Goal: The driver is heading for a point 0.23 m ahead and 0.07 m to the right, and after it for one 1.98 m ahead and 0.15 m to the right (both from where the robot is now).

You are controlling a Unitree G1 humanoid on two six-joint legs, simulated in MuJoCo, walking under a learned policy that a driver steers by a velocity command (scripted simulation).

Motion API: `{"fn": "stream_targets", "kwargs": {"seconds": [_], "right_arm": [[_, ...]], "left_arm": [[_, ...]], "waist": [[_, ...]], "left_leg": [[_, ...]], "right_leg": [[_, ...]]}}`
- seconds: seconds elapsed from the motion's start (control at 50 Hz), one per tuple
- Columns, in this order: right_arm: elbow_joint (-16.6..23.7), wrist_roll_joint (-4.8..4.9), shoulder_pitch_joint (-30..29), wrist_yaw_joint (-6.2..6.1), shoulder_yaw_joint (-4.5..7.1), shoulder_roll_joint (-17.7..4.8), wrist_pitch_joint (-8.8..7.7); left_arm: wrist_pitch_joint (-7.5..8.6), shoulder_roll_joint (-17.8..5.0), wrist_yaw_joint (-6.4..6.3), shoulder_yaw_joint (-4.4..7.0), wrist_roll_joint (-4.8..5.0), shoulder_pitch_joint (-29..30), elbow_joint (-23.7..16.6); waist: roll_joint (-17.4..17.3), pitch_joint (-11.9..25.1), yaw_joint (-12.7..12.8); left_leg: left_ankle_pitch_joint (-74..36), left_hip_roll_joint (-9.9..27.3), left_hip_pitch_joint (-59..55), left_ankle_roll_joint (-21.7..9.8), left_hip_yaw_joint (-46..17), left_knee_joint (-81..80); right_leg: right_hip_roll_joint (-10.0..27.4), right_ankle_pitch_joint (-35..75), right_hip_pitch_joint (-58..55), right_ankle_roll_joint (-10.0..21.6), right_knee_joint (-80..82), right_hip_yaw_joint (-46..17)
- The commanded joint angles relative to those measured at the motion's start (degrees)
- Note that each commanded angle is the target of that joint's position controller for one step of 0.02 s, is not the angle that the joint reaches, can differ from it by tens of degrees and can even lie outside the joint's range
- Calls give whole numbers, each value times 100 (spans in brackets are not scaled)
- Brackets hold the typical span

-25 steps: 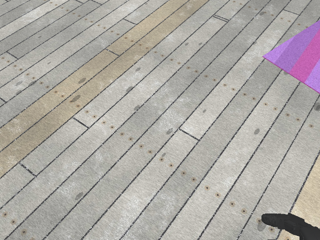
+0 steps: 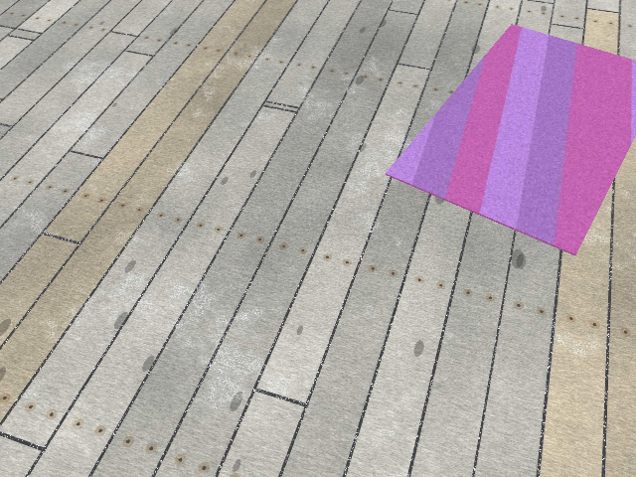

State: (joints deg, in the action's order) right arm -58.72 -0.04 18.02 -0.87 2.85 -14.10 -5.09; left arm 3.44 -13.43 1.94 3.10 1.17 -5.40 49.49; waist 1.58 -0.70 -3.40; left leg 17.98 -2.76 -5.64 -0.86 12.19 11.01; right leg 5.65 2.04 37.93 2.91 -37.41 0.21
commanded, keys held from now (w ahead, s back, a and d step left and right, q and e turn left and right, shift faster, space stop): w+e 0.24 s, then w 0.76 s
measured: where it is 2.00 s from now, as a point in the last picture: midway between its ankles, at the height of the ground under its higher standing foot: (385, 212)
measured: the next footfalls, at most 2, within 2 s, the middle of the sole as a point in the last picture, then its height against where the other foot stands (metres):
right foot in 0.08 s outside the picture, level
left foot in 0.60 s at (308, 440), level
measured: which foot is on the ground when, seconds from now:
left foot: down 0.00-0.10, up 0.12-0.58, down 0.60-1.00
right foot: up 0.00-0.06, down 0.08-0.62, up 0.64-1.00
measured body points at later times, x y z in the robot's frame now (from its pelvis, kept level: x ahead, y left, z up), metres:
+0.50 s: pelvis +0.30 -0.04 +0.01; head +0.33 -0.06 +0.46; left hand +0.40 +0.22 -0.11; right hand +0.45 -0.32 -0.09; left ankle +0.52 +0.07 -0.69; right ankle +0.19 -0.11 -0.73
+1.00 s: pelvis +0.58 -0.07 +0.01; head +0.61 -0.07 +0.46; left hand +0.84 +0.12 -0.09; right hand +0.52 -0.33 -0.12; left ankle +0.53 +0.04 -0.73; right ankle +0.72 -0.27 -0.69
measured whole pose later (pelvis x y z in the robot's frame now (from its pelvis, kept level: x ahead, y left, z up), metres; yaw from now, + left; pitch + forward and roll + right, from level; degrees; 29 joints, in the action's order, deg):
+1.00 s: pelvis +0.58 -0.07 +0.01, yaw -14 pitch +2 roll +1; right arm -53.0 0.9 20.2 0.6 2.6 -15.0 -4.9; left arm 4.3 -14.9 0.4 2.8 0.7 -5.3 42.5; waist 2.3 -0.7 -4.9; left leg 13.3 -3.7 1.1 -3.1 1.9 12.1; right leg 6.0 2.6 37.2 -0.1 -35.1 -2.1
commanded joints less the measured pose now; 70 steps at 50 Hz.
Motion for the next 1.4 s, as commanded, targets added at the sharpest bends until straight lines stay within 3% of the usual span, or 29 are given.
{"fn": "stream_targets", "kwargs": {"seconds": [0.02,0.08,0.1,0.12,0.14,0.16,0.2,0.28,0.38,0.52,0.56,0.6,0.62,0.64,0.66,0.68,0.72,0.8,0.92,1.04,1.08,1.12,1.14,1.16,1.18,1.2,1.24,1.3,1.4], "right_arm": [[230,49,110,-60,225,-1058,124],[452,42,-158,-129,253,-1185,263],[619,-49,-46,-124,173,-1017,203],[896,-92,321,-3,-61,-214,-25],[1013,123,-260,112,46,-768,-316],[1174,299,-694,158,81,-899,-438],[1093,80,-873,71,140,-875,-407],[1162,-40,-631,66,166,-708,-125],[1442,-51,-1637,103,52,-443,-130],[1761,36,-2279,258,78,-717,-253],[1700,41,-1919,278,128,-841,-287],[1329,-18,-472,236,301,-1197,-300],[1216,-104,412,209,412,-1627,-285],[1005,13,739,254,406,-1504,-214],[1071,136,451,266,271,-1090,-194],[1181,95,41,241,214,-893,-152],[1271,-29,-518,251,119,-673,-146],[1152,-2,-458,241,137,-815,-186],[945,86,-26,119,179,-1016,-82],[668,128,515,94,195,-1099,87],[649,133,449,63,228,-1188,146],[702,126,250,44,210,-1175,195],[847,31,203,35,115,-978,178],[934,11,891,82,-92,-314,51],[838,90,697,125,-16,-668,-72],[1030,237,197,163,96,-1058,-144],[1141,130,-408,131,101,-933,-126],[1038,84,19,110,99,-679,72],[1277,19,-763,110,66,-531,116]], "left_arm": [[77,-367,158,50,22,690,-724],[38,-1041,154,416,55,-1038,-451],[-25,-1619,13,620,44,-1910,-301],[-5,-1953,-10,648,57,-1671,-469],[23,-1500,-6,497,-33,-1869,-471],[70,-1161,-35,416,-76,-1674,-486],[138,-730,-13,284,-60,-876,-657],[171,-897,-125,291,-73,-734,-776],[137,-982,-252,291,-41,-1208,-596],[77,-1040,-267,299,-35,-1705,-262],[20,-1116,-300,321,-46,-1609,-267],[-13,-964,-288,229,-99,-1416,-381],[36,-597,-268,110,-140,-1845,-493],[121,-416,-244,32,-17,-2252,-396],[191,-951,-222,134,77,-1865,-451],[229,-1029,-206,144,116,-1309,-601],[220,-960,-234,181,-49,-935,-692],[91,-620,-252,127,-81,-1100,-702],[148,-406,-204,27,-83,-2,-1002],[230,-486,-18,11,-4,865,-1352],[256,-623,27,57,-11,687,-1350],[262,-984,-11,251,-49,-497,-1007],[248,-1344,-71,373,-118,-1548,-779],[199,-1852,-80,494,-148,-2040,-651],[168,-1337,-81,354,-77,-2121,-635],[164,-1120,-91,257,-62,-1665,-685],[165,-800,-55,146,-128,-935,-762],[276,-739,-23,139,-126,-674,-718],[277,-998,-133,209,-126,-974,-459]], "waist": [[-409,-412,77],[-592,674,1068],[186,1313,1312],[1426,1887,682],[773,2167,1048],[556,1460,1033],[-419,581,539],[-134,313,167],[146,91,587],[332,-189,775],[452,-30,539],[303,1013,-168],[-649,1915,-237],[-1974,2343,-173],[-1259,1568,-269],[-789,870,-216],[-402,182,114],[-605,124,352],[-492,-61,37],[-551,-291,-175],[-645,-164,27],[-614,576,687],[-278,1390,1091],[1113,2187,882],[1112,2348,1020],[786,1393,963],[3,345,638],[377,235,219],[136,-36,330]], "left_leg": [[-4076,1932,-235,-697,-241,402],[-5896,1654,315,-366,74,2987],[-3945,1366,1806,-107,116,4865],[1171,-93,4329,257,-635,6978],[1287,130,4979,41,-1839,7321],[876,422,5319,-127,-1814,7132],[179,908,4655,-167,-1712,5920],[-235,1013,4025,227,-1583,4911],[-2281,741,3748,344,-1316,2680],[-1993,583,4092,-74,-1409,1696],[-1500,436,3609,-254,-1269,1606],[-1827,589,1379,-666,-1374,1678],[-1593,1796,-795,-1347,-3196,1728],[-504,2585,-1742,-1964,-5328,900],[468,2427,-1286,-1693,-5163,651],[457,2205,-496,-1432,-4331,542],[-602,1779,853,-1251,-3388,209],[-1784,1550,1461,-1349,-2566,-219],[-2291,1206,1362,-1070,-1681,-359],[-2396,1643,393,-992,-1829,48],[-3044,1752,131,-886,-1851,402],[-4514,1411,366,-666,-1529,1747],[-3566,1125,1405,-471,-1310,3238],[-552,128,3838,-58,-1081,5463],[1455,117,4586,-92,-1825,6239],[1151,440,5031,-170,-1837,6473],[295,889,4725,-186,-1577,5838],[-141,1113,3987,-27,-1608,5289],[-1515,1133,4431,159,-1524,3823]], "right_leg": [[-214,-722,184,219,229,369],[-924,-913,-2390,692,546,663],[-18,-962,-4194,1091,673,-869],[1380,-1839,-5960,2284,1618,-4444],[1400,-1879,-6197,2135,2096,-4725],[1186,-1481,-5707,1837,2029,-3732],[608,-277,-3982,1355,2179,-2334],[405,684,-2776,1467,2528,-1678],[-36,457,-2527,1024,2599,-905],[623,236,-3834,875,2157,-1454],[656,1275,-4077,751,1747,-1452],[147,2152,-3510,492,52,-1050],[-570,311,-1729,128,-1928,-688],[-1161,-3424,-231,-113,-3426,-701],[-797,-3380,460,-44,-3913,-1062],[-492,-2869,612,-7,-3845,-842],[-32,-2134,241,-35,-3050,-599],[184,-1719,-123,-209,-2259,-411],[35,104,-206,-340,-153,-128],[-189,-122,-86,-146,746,-70],[-296,-538,-450,12,916,-21],[-574,-465,-2225,301,1148,229],[158,-147,-3982,650,828,-519],[1541,-1114,-6165,1563,1133,-3091],[1720,-1699,-6198,1610,1796,-4116],[1522,-1820,-5446,1349,1939,-3321],[970,-1040,-3769,1048,2353,-2058],[762,-447,-2824,1131,2808,-1422],[618,-51,-2847,1061,3091,-676]]}}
